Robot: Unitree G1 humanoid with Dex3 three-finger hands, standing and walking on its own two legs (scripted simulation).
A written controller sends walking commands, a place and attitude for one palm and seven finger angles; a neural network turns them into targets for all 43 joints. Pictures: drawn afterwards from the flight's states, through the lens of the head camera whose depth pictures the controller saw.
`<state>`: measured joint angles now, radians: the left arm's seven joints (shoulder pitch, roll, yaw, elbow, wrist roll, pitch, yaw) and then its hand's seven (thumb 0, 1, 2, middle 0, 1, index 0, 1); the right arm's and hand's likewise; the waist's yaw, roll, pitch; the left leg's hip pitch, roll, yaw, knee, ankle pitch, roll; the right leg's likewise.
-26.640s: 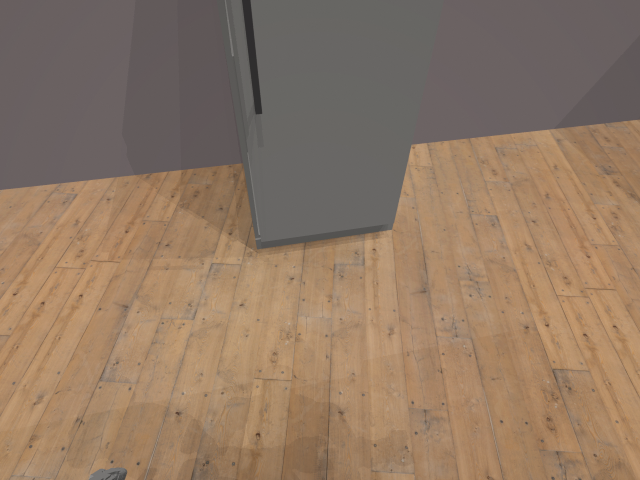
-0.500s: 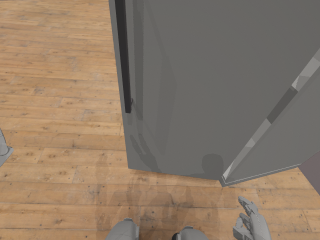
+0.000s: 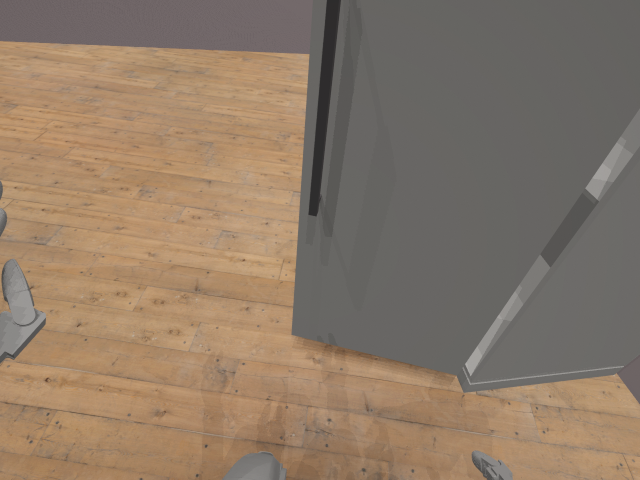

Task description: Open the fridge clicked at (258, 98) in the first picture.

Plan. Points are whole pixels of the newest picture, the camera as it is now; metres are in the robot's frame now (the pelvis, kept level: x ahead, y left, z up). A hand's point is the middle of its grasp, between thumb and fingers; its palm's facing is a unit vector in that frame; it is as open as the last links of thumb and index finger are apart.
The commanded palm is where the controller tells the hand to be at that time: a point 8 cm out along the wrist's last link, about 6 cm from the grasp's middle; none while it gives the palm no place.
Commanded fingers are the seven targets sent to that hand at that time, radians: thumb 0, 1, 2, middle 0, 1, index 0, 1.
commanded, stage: stop stepping back and stand still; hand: left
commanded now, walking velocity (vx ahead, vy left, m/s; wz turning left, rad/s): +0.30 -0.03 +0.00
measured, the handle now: (325, 105) +0.70 +0.10 +0.17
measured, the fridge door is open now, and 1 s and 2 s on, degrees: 69 69 69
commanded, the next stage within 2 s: let the arm hang, fingers relaxed in 1.26 s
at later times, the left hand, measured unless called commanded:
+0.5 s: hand (6, 351) +0.14 +0.28 +0.19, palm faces +0.46 -0.81 -0.36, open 7.4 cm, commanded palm +0.09 +0.31 +0.19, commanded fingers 0.00 0.90 0.90 -0.20 -0.30 -0.20 -0.30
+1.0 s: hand (30, 323) +0.18 +0.30 +0.17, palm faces +0.38 -0.82 -0.43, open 7.4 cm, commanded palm +0.12 +0.33 +0.19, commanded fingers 0.00 0.90 0.90 -0.20 -0.30 -0.20 -0.30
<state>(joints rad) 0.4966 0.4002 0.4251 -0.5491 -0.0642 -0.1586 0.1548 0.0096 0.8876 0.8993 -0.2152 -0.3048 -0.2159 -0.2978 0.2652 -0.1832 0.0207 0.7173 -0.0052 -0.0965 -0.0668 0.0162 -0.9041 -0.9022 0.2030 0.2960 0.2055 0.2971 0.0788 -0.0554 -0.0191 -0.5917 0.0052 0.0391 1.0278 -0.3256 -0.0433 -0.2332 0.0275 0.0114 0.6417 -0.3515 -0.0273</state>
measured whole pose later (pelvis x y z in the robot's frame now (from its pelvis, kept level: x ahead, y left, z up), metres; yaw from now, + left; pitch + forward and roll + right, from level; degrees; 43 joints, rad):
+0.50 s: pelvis -0.08 +0.02 +0.01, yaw -5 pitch -2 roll +1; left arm 0.48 0.40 0.42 -0.45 -0.04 -0.17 0.19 0.01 0.89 0.90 -0.21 -0.30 -0.22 -0.30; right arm 0.29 -0.21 0.00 0.69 0.00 -0.08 -0.08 0.02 -0.90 -0.90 0.20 0.30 0.21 0.30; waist 0.02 -0.05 -0.03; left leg -0.45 0.06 0.07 0.87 -0.39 -0.01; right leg -0.24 0.02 -0.05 0.52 -0.25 -0.07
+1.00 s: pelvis -0.05 +0.05 +0.01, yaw -6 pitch -1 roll +0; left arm 0.51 0.39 0.40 -0.42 -0.04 -0.18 0.16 0.01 0.89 0.90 -0.21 -0.30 -0.21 -0.30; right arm 0.20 -0.20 0.02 0.66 0.00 -0.12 -0.07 0.02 -0.90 -0.90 0.20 0.30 0.21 0.30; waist 0.02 0.00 0.02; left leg -0.25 0.02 0.05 0.51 -0.24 0.01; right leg -0.22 0.03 -0.01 0.50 -0.27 -0.02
